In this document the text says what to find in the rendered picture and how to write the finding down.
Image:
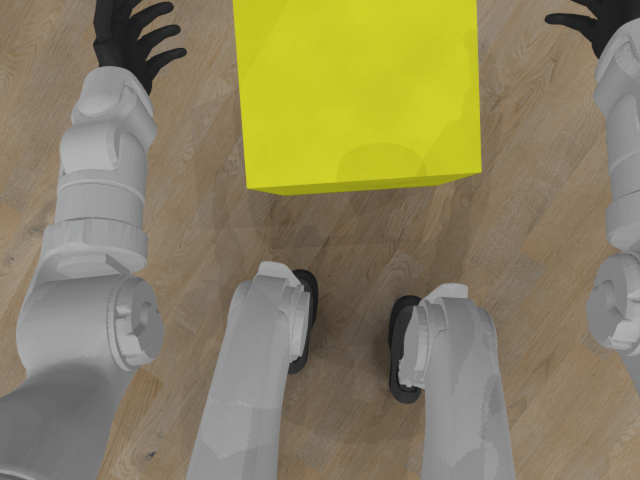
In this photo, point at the robot shin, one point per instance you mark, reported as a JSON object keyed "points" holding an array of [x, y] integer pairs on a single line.
{"points": [[454, 290], [266, 268]]}

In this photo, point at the carton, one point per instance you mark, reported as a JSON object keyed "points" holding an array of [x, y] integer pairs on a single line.
{"points": [[355, 95]]}

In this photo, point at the right robot hand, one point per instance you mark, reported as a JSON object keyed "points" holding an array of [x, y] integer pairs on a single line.
{"points": [[610, 14]]}

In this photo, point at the left robot forearm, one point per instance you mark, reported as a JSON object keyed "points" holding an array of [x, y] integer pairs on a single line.
{"points": [[98, 225]]}

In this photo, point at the right robot upper arm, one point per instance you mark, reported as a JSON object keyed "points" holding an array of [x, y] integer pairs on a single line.
{"points": [[613, 309]]}

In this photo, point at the left robot hand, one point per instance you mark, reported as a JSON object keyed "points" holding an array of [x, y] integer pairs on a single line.
{"points": [[116, 41]]}

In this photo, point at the left robot shin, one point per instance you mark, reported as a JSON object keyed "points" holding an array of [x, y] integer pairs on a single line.
{"points": [[266, 268]]}

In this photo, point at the right robot shin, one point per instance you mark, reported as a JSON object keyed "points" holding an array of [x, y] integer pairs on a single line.
{"points": [[454, 290]]}

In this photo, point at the left robot upper arm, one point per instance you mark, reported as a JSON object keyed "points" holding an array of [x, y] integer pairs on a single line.
{"points": [[81, 341]]}

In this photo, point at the right robot forearm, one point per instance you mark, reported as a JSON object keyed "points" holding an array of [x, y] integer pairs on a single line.
{"points": [[617, 95]]}

